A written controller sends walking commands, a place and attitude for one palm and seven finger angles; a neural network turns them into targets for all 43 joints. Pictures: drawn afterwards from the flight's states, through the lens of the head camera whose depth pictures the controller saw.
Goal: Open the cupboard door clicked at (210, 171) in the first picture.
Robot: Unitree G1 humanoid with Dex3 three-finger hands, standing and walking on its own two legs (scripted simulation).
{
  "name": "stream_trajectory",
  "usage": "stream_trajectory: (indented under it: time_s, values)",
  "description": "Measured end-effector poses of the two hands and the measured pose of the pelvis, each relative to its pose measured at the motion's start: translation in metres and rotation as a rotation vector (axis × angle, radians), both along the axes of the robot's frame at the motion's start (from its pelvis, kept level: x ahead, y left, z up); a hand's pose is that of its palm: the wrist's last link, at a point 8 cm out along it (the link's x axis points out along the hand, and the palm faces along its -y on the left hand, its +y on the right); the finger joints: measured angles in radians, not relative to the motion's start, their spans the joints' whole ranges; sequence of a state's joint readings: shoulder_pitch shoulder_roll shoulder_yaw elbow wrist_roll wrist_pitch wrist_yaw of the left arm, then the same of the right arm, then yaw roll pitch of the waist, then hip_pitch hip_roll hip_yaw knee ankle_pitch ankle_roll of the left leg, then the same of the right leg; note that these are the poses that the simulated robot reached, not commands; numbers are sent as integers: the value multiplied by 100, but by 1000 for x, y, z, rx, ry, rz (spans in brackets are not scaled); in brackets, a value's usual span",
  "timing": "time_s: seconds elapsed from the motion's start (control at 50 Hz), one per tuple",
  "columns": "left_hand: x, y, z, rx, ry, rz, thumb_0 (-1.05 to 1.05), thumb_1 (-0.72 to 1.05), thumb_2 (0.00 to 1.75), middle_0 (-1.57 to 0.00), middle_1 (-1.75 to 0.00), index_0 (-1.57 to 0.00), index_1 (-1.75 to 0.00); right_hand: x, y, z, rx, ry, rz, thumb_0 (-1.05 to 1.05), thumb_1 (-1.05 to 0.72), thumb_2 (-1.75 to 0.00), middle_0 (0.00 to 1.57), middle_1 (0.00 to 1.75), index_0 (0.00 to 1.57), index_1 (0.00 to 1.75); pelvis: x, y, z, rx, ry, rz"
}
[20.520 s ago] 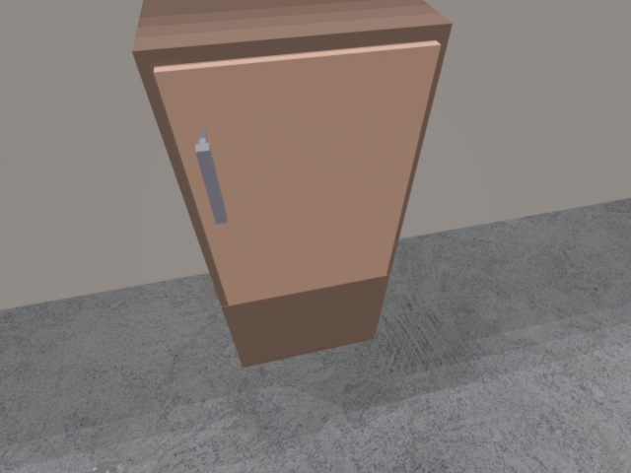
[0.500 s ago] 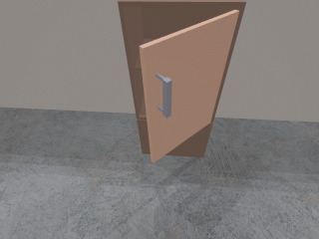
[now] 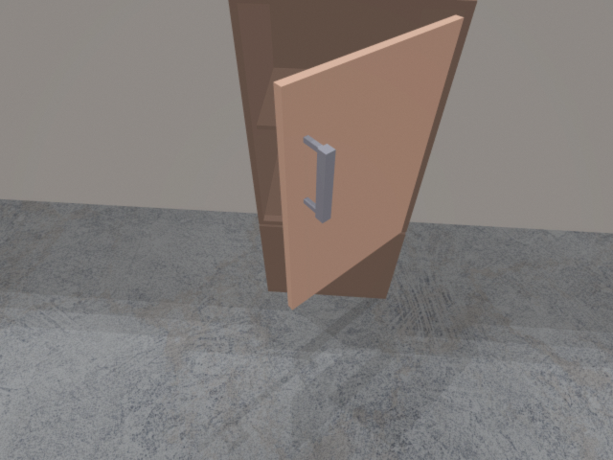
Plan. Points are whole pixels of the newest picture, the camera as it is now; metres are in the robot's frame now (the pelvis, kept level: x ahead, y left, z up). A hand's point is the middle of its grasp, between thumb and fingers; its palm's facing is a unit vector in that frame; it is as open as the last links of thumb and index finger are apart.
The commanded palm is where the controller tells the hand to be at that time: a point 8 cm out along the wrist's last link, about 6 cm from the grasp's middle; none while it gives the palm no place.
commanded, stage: look to check the result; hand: left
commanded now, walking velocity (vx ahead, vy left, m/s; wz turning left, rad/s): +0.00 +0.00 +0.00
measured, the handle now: (316, 180) +0.53 +0.02 +0.07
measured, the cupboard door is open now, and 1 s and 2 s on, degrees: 44 44 44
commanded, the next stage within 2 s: walk to a spot facing it in 0.40 s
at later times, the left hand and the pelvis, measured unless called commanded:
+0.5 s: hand out of the picture -0.01 +0.16 -0.18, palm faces +0.05 -0.99 -0.15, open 7.4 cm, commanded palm none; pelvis +0.01 +0.01 +0.00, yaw +0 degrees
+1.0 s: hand out of the picture +0.09 +0.16 -0.17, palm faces -0.11 -0.96 -0.28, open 7.4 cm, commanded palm none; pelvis +0.01 -0.03 -0.02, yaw -11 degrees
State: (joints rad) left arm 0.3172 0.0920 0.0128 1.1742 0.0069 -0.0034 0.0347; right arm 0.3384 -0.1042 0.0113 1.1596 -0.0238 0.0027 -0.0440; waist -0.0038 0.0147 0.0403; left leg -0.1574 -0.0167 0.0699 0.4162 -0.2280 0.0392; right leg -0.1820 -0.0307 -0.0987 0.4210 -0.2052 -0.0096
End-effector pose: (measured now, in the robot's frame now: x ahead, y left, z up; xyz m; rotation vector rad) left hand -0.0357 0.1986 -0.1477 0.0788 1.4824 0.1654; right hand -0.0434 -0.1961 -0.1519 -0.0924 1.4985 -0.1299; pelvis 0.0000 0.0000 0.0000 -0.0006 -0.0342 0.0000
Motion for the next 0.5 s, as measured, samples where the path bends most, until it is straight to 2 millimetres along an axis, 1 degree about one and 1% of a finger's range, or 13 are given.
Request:
stream_trajectory:
  time_s: [0.16, 0.5]
  values:
    - [3, 6, 1, 8, -1, -6, 0, 91, 90, -20, -30, -20, -30, 7, 4, -1, 5, -12, 3, 0, -91, -90, 19, 30, 20, 30, 1, 3, 0, 0, 4, -2]
    - [21, 8, -1, -3, -26, -14, 0, 91, 90, -20, -30, -20, -30, 25, 5, 1, -8, -36, 11, 0, -91, -90, 19, 30, 20, 30, 9, 7, 0, -1, 6, 0]
